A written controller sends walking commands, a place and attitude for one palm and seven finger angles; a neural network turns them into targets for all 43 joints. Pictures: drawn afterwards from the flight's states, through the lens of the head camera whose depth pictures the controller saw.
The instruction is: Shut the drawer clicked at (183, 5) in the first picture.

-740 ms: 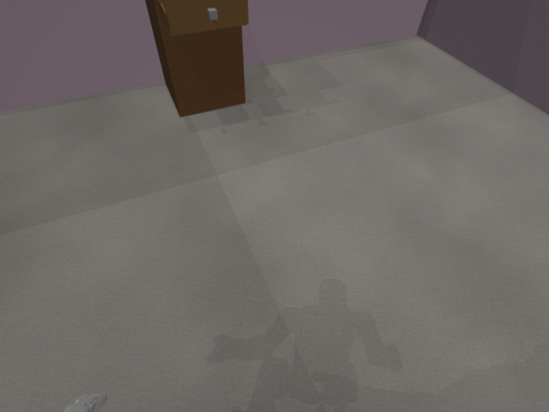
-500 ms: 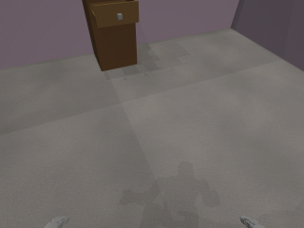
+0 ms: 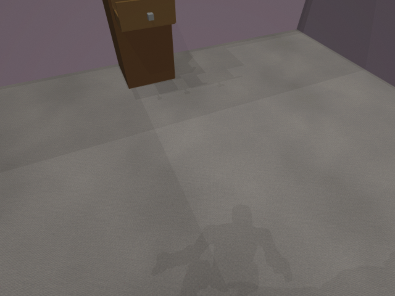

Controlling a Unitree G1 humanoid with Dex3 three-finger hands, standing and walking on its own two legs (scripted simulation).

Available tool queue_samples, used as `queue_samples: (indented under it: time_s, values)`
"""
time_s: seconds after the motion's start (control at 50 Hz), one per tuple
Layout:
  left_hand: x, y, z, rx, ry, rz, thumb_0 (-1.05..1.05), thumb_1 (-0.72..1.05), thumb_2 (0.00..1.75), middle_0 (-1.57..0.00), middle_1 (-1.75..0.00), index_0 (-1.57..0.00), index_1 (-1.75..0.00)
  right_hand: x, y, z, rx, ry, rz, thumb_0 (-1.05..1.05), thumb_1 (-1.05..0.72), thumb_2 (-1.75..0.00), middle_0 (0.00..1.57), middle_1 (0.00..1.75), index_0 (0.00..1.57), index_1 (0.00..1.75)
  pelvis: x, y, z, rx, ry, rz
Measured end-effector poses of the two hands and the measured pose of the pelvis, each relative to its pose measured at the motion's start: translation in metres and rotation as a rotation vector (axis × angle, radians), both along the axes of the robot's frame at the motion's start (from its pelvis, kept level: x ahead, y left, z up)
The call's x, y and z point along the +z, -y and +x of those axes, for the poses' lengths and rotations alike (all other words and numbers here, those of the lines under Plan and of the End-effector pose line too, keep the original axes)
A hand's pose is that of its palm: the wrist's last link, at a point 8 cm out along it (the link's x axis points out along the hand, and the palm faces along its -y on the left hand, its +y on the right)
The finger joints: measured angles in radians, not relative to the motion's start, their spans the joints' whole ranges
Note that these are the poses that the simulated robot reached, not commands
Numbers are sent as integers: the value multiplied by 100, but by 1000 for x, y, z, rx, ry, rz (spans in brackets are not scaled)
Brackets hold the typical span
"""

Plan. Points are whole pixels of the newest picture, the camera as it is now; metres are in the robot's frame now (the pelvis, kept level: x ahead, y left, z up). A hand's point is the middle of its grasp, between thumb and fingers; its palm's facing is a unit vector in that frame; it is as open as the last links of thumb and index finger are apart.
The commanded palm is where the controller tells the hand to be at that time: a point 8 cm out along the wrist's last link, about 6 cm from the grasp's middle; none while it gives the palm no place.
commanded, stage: stand and wait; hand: left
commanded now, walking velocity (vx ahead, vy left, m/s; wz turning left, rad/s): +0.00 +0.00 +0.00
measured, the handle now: (149, 15) +1.74 +0.41 -0.12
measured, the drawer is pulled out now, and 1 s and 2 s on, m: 0.18 0.18 0.18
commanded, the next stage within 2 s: look at it before walking up in 0.08 s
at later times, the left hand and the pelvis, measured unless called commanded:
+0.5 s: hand out of the picture +0.07 +0.24 -0.15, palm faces -0.04 -0.94 -0.33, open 7.4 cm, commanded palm none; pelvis -0.01 +0.00 +0.00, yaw +0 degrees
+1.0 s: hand out of the picture +0.05 +0.24 -0.16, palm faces -0.03 -0.94 -0.33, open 7.4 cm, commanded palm none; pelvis -0.01 +0.00 +0.00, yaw +0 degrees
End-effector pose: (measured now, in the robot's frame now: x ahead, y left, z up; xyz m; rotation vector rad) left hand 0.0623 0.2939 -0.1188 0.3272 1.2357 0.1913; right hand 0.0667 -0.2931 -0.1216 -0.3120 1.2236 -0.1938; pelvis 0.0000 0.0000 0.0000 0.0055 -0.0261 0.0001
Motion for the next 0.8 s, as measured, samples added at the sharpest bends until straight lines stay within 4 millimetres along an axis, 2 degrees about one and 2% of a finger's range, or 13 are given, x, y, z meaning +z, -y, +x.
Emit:
queue_samples:
  time_s: [0.32, 0.62, 0.8]
  values:
    - [3, 9, 6, -20, 50, -12, 0, 91, 90, -20, -30, -20, -30, 1, -1, -7, -3, 25, 14, 1, -90, -90, 20, 30, 20, 30, 1, 3, -11, -3, 6, 0]
    - [-1, 7, -9, -8, 13, -16, 0, 91, 90, -20, -30, -20, -30, 2, -1, -15, -2, 2, 8, 1, -90, -90, 20, 30, 20, 30, 2, 2, -13, -1, 2, -1]
    - [-1, 4, -14, 0, -1, -13, 0, 91, 90, -20, -30, -20, -30, 2, -3, -12, 0, 1, 9, 1, -90, -90, 20, 30, 20, 30, 2, 1, -12, 0, 2, -1]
